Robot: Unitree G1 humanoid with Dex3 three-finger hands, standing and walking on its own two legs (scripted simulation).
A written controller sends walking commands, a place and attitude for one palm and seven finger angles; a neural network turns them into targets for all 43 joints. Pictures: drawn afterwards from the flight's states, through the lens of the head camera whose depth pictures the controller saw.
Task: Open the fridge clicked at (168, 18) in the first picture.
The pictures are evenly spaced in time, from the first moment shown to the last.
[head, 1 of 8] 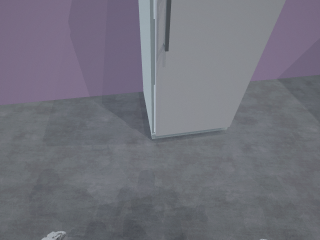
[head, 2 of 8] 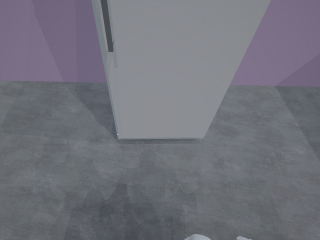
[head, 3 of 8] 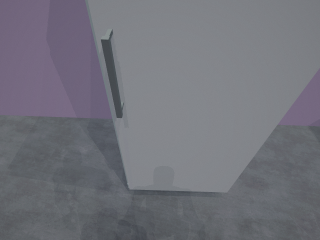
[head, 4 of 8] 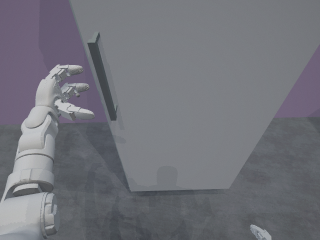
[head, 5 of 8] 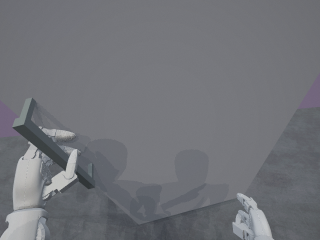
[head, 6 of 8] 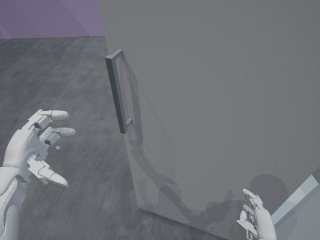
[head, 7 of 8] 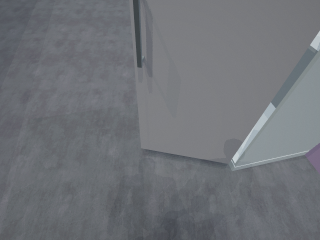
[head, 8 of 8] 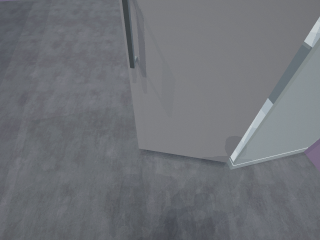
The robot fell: no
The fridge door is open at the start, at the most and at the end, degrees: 0 72 66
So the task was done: yes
